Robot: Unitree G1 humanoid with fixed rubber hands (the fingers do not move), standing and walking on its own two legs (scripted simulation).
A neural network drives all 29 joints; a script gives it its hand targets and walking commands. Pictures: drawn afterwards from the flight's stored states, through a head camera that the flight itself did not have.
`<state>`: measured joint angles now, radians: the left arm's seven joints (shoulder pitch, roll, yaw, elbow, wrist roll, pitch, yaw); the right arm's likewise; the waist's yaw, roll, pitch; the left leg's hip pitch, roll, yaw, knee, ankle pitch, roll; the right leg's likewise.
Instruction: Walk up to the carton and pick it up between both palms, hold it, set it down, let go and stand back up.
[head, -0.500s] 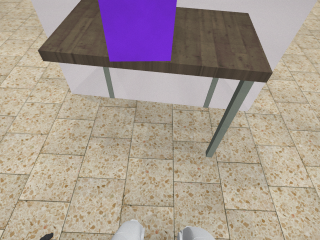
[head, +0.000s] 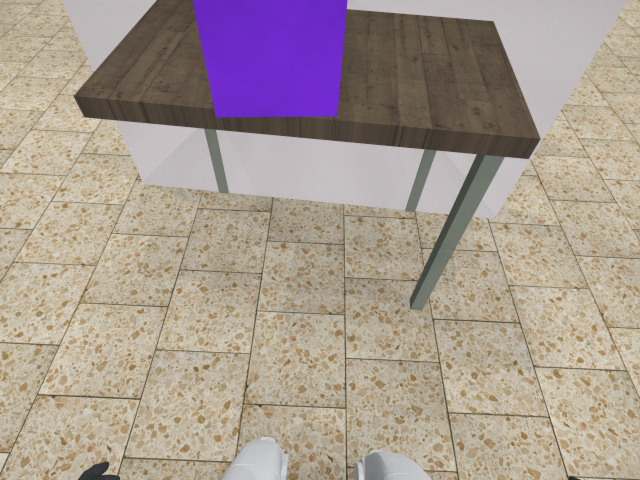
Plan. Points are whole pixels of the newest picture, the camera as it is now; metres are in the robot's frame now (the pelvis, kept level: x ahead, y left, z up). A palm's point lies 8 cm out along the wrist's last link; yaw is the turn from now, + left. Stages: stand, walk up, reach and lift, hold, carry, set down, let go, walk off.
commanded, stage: walk up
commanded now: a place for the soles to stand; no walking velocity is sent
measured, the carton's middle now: (273, 12) +0.85 +0.13 +0.16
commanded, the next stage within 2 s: none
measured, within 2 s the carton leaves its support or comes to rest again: neither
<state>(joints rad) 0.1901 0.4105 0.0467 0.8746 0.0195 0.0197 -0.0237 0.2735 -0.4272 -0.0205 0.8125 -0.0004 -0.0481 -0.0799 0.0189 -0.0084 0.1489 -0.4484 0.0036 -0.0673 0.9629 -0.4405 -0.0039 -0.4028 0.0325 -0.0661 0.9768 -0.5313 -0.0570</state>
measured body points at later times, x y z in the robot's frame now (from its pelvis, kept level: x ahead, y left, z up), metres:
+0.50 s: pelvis -0.02 +0.00 +0.00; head +0.01 +0.01 +0.45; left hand +0.05 +0.32 -0.12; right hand +0.07 -0.34 -0.09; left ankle +0.03 +0.12 -0.69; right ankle +0.00 -0.10 -0.68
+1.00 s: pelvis -0.03 -0.01 +0.00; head +0.00 +0.00 +0.44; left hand +0.04 +0.31 -0.12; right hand +0.05 -0.35 -0.10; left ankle +0.02 +0.12 -0.69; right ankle -0.01 -0.11 -0.69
